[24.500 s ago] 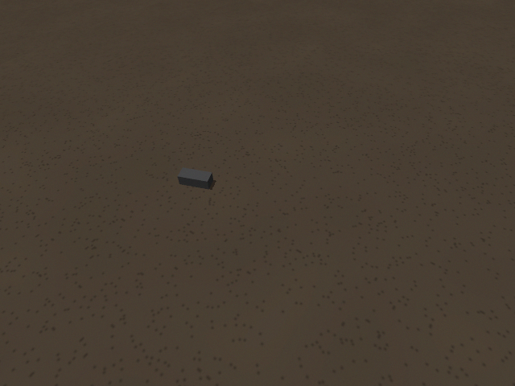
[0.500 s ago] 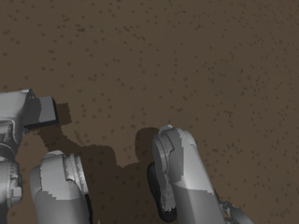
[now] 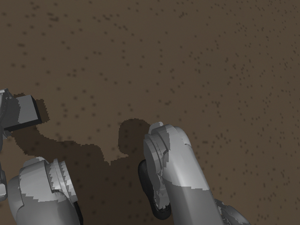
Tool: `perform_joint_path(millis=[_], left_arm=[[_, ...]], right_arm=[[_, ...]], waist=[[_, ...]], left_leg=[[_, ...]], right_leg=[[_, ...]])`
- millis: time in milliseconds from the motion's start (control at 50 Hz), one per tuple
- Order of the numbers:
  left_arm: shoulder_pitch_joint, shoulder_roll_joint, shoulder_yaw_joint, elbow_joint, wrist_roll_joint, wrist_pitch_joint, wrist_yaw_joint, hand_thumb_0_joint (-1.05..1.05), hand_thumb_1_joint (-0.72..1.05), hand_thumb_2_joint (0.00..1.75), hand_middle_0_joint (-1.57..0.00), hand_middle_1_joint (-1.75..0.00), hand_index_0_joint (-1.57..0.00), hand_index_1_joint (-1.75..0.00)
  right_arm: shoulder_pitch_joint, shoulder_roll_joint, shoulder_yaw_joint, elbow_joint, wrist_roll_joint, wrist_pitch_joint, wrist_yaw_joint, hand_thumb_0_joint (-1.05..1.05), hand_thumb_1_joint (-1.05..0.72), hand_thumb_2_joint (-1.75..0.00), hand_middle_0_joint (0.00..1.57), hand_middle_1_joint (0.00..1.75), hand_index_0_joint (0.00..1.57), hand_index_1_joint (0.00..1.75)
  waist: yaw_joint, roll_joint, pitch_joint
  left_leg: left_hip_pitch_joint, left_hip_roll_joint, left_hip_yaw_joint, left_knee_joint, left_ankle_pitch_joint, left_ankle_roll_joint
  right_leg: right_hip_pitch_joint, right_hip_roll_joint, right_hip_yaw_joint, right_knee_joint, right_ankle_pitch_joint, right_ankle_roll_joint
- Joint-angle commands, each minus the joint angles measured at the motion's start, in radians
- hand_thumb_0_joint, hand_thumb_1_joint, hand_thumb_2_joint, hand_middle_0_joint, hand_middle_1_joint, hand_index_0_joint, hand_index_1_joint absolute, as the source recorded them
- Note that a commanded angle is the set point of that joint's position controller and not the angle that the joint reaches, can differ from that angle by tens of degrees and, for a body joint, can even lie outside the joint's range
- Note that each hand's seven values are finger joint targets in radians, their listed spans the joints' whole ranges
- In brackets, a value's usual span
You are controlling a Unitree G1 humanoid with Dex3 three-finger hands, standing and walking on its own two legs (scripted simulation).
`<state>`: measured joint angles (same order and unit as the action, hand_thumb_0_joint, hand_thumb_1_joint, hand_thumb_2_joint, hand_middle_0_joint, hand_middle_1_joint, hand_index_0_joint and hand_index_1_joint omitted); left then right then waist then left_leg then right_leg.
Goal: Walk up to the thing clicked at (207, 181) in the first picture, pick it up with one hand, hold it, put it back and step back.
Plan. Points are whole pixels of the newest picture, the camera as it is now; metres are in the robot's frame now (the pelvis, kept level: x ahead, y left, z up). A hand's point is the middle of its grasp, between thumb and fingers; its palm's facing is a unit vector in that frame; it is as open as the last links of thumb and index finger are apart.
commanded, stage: rest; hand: left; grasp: from above
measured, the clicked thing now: (0, 118) +0.43 +0.28 -0.26
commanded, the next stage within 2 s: open in 0.50 s
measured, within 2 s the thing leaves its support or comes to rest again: rests again in 0.02 s
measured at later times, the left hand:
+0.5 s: hand out of the picture +0.42 +0.29 -0.24, palm faces -0.45 -0.14 -0.88, open 10.3 cm
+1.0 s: hand out of the picture +0.43 +0.29 -0.24, palm faces -0.43 -0.12 -0.90, open 12.1 cm
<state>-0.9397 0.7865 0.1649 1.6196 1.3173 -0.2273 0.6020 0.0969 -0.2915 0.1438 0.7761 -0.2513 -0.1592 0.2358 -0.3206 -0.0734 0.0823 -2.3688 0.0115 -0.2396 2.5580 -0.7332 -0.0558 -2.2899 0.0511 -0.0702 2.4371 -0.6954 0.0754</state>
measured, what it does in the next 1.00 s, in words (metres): stands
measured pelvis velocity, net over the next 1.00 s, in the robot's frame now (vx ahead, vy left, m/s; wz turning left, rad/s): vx -0.01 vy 0.01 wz -0.05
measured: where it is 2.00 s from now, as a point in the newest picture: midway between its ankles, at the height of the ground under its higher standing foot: (119, 217)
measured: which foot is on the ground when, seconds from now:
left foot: down 0.00-1.00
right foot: down 0.00-1.00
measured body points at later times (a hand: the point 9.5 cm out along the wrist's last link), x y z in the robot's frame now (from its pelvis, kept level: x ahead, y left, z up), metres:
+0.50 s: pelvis -0.01 +0.01 +0.00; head +0.25 +0.11 +0.35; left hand +0.44 +0.29 -0.19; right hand +0.04 -0.26 -0.07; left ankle +0.06 +0.14 -0.26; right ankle +0.10 -0.13 -0.26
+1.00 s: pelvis -0.01 +0.01 +0.00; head +0.25 +0.13 +0.35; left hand +0.45 +0.29 -0.19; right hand +0.04 -0.25 -0.06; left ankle +0.06 +0.14 -0.26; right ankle +0.10 -0.13 -0.26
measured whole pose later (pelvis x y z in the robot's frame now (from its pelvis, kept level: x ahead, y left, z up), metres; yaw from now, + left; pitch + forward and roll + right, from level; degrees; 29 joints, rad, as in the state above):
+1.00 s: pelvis -0.01 +0.01 +0.00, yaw -3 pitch +26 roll -14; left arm -1.00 0.89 0.11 1.78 1.32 -0.21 0.71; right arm 0.07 -0.33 0.23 0.76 -0.30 -0.28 0.32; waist -0.36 -0.12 0.13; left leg -2.34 0.02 -0.28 2.59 -0.72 -0.03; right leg -2.23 0.07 -0.11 2.41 -0.67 0.09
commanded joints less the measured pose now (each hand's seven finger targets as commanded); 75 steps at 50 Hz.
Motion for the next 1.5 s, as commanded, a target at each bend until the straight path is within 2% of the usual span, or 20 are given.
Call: perform_joint_path(millis=[0,40,80,120,160,180,240,420,440,580,660,760,820,920,980,1020,1060,1220,1300,1480], left_arm=[[-0.280,0.254,0.005,-0.110,-0.014,-0.008,0.073,0.00,0.64,0.89,-0.94,-0.82,-0.97,-0.79],[-0.299,0.273,0.027,-0.132,-0.010,-0.013,0.083,0.00,0.63,0.90,-0.93,-0.84,-0.96,-0.80],[-0.318,0.258,0.003,-0.109,-0.011,-0.012,0.087,0.00,0.63,0.89,-0.93,-0.83,-0.97,-0.79],[-0.300,0.311,0.036,-0.100,-0.006,-0.011,0.096,0.00,0.64,0.90,-0.95,-0.82,-0.98,-0.79],[-0.292,0.300,0.041,-0.098,-0.014,-0.012,0.104,0.00,0.65,0.93,-0.95,-0.83,-0.98,-0.80],[-0.316,0.271,0.001,-0.075,-0.010,-0.011,0.100,0.00,0.65,0.91,-0.95,-0.83,-0.98,-0.80],[-0.314,0.299,0.021,-0.055,-0.007,-0.008,0.099,0.00,0.67,0.91,-0.96,-0.84,-1.00,-0.80],[-0.334,0.268,-0.040,0.011,-0.011,-0.015,0.113,0.00,0.64,0.86,-0.93,-0.83,-0.97,-0.79],[-0.314,0.317,0.001,0.033,-0.011,-0.013,0.121,0.00,0.65,0.87,-0.93,-0.83,-0.97,-0.79],[-0.321,0.319,-0.022,0.064,-0.008,-0.011,0.129,0.00,0.61,0.85,-0.91,-0.82,-0.95,-0.78],[-0.355,0.290,-0.054,0.036,-0.014,-0.010,0.130,0.00,0.29,0.88,-0.61,-0.85,-0.63,-0.83],[-0.337,0.324,-0.028,0.035,-0.009,-0.009,0.145,0.00,-0.09,0.87,-0.39,-0.87,-0.41,-0.85],[-0.344,0.258,-0.082,0.038,-0.011,-0.004,0.145,0.00,-0.21,0.89,-0.29,-0.93,-0.31,-0.90],[-0.337,0.301,-0.054,0.042,-0.016,0.011,0.156,0.00,-0.40,0.96,-0.17,-0.96,-0.17,-0.96],[-0.327,0.316,-0.026,0.078,-0.023,0.025,0.145,0.00,-0.46,1.04,-0.13,-1.00,-0.12,-1.01],[-0.338,0.292,-0.054,0.069,-0.025,0.028,0.129,0.00,-0.50,1.06,-0.10,-1.03,-0.08,-1.04],[-0.320,0.320,-0.029,0.077,-0.032,0.027,0.121,0.00,-0.52,1.08,-0.08,-1.05,-0.07,-1.06],[-0.321,0.305,-0.057,0.058,-0.049,0.001,0.079,0.00,-0.54,1.05,-0.06,-1.01,-0.05,-1.03],[-0.309,0.311,-0.057,0.041,-0.043,-0.018,0.085,0.00,-0.52,1.02,-0.05,-1.01,-0.05,-1.01],[-0.307,0.314,-0.048,0.055,-0.015,-0.015,0.126,0.00,-0.48,0.98,-0.05,-1.01,-0.05,-1.00]], right_arm=[[0.182,-0.287,-0.076,0.004,-0.004,-0.010,-0.003,0.00,-0.90,-0.90,0.20,0.30,0.20,0.30],[0.188,-0.303,-0.079,-0.007,-0.007,-0.016,-0.001,0.00,-0.90,-0.90,0.20,0.30,0.20,0.30],[0.187,-0.300,-0.070,0.006,-0.020,-0.022,0.005,0.00,-0.90,-0.90,0.20,0.30,0.20,0.30],[0.191,-0.314,-0.071,0.005,-0.017,-0.027,0.006,0.00,-0.90,-0.90,0.20,0.30,0.20,0.30],[0.184,-0.315,-0.070,0.007,-0.023,-0.030,0.009,0.00,-0.90,-0.90,0.20,0.30,0.20,0.30],[0.172,-0.305,-0.062,-0.001,-0.022,-0.037,0.014,0.00,-0.90,-0.90,0.20,0.30,0.20,0.30],[0.187,-0.327,-0.065,0.007,-0.033,-0.047,0.020,0.00,-0.90,-0.90,0.20,0.30,0.20,0.30],[0.150,-0.334,-0.033,-0.015,-0.036,-0.073,0.035,0.00,-0.90,-0.90,0.20,0.30,0.20,0.30],[0.167,-0.347,-0.034,-0.002,-0.040,-0.074,0.034,0.00,-0.90,-0.90,0.20,0.30,0.20,0.30],[0.144,-0.356,-0.017,-0.011,-0.039,-0.091,0.042,0.00,-0.90,-0.90,0.20,0.30,0.20,0.30],[0.124,-0.357,-0.012,-0.019,-0.041,-0.105,0.048,0.00,-0.89,-0.90,0.20,0.30,0.20,0.30],[0.136,-0.362,-0.011,-0.007,-0.045,-0.114,0.053,0.00,-0.89,-0.90,0.20,0.30,0.20,0.30],[0.122,-0.355,-0.009,-0.004,-0.045,-0.122,0.063,0.00,-0.89,-0.90,0.20,0.30,0.20,0.30],[0.127,-0.367,-0.006,-0.011,-0.038,-0.127,0.070,0.00,-0.89,-0.90,0.20,0.30,0.20,0.30],[0.144,-0.368,-0.001,-0.004,-0.045,-0.136,0.077,0.00,-0.89,-0.90,0.20,0.30,0.20,0.30],[0.123,-0.370,-0.009,-0.015,-0.036,-0.138,0.075,0.00,-0.89,-0.90,0.20,0.30,0.20,0.30],[0.129,-0.369,0.000,-0.012,-0.038,-0.138,0.075,0.00,-0.89,-0.90,0.20,0.30,0.20,0.30],[0.151,-0.360,0.015,-0.025,-0.032,-0.134,0.074,0.00,-0.89,-0.90,0.20,0.30,0.20,0.30],[0.142,-0.360,0.011,-0.031,-0.027,-0.122,0.067,0.00,-0.88,-0.90,0.20,0.30,0.20,0.30],[0.148,-0.359,0.018,-0.028,-0.045,-0.118,0.065,0.00,-0.88,-0.90,0.20,0.30,0.20,0.30]], waist=[[-0.004,0.448,-0.717],[-0.020,0.445,-0.708],[-0.036,0.450,-0.694],[-0.029,0.448,-0.699],[-0.028,0.454,-0.702],[-0.042,0.451,-0.672],[-0.056,0.445,-0.655],[-0.070,0.419,-0.604],[-0.072,0.405,-0.599],[-0.076,0.397,-0.568],[-0.085,0.419,-0.560],[-0.079,0.428,-0.578],[-0.086,0.454,-0.572],[-0.085,0.459,-0.589],[-0.094,0.451,-0.549],[-0.090,0.457,-0.538],[-0.086,0.458,-0.552],[-0.097,0.426,-0.555],[-0.076,0.443,-0.561],[-0.093,0.432,-0.544]], left_leg=[[0.503,0.016,0.160,-0.241,0.249,0.062],[0.515,0.011,0.157,-0.242,0.264,0.061],[0.509,0.015,0.155,-0.235,0.253,0.063],[0.512,0.017,0.154,-0.227,0.269,0.063],[0.514,0.018,0.148,-0.239,0.259,0.061],[0.501,0.018,0.149,-0.229,0.235,0.060],[0.510,0.017,0.145,-0.227,0.239,0.060],[0.471,0.022,0.125,-0.235,0.195,0.065],[0.468,0.022,0.123,-0.234,0.197,0.065],[0.458,0.024,0.113,-0.235,0.187,0.063],[0.459,0.025,0.109,-0.233,0.175,0.062],[0.490,0.027,0.099,-0.249,0.184,0.055],[0.507,0.032,0.097,-0.251,0.192,0.050],[0.508,0.033,0.096,-0.246,0.224,0.051],[0.490,0.030,0.096,-0.242,0.211,0.052],[0.491,0.031,0.094,-0.250,0.187,0.050],[0.495,0.031,0.084,-0.259,0.192,0.048],[0.486,0.029,0.090,-0.244,0.211,0.057],[0.492,0.032,0.080,-0.266,0.192,0.051],[0.488,0.030,0.090,-0.255,0.200,0.053]], right_leg=[[0.383,0.033,-0.148,-0.207,0.300,-0.097],[0.381,0.029,-0.163,-0.203,0.316,-0.095],[0.377,0.032,-0.162,-0.212,0.311,-0.092],[0.394,0.032,-0.158,-0.206,0.328,-0.091],[0.398,0.036,-0.163,-0.216,0.314,-0.091],[0.375,0.034,-0.162,-0.206,0.296,-0.093],[0.370,0.032,-0.176,-0.205,0.298,-0.089],[0.363,0.045,-0.186,-0.222,0.258,-0.088],[0.369,0.043,-0.192,-0.223,0.260,-0.086],[0.374,0.047,-0.191,-0.225,0.251,-0.085],[0.360,0.046,-0.194,-0.224,0.240,-0.085],[0.371,0.048,-0.206,-0.223,0.246,-0.086],[0.365,0.054,-0.204,-0.219,0.260,-0.089],[0.386,0.054,-0.202,-0.221,0.290,-0.088],[0.370,0.046,-0.210,-0.218,0.279,-0.084],[0.355,0.048,-0.206,-0.219,0.256,-0.088],[0.360,0.045,-0.213,-0.214,0.258,-0.087],[0.388,0.045,-0.210,-0.230,0.282,-0.081],[0.380,0.051,-0.210,-0.225,0.255,-0.089],[0.379,0.051,-0.211,-0.236,0.267,-0.085]])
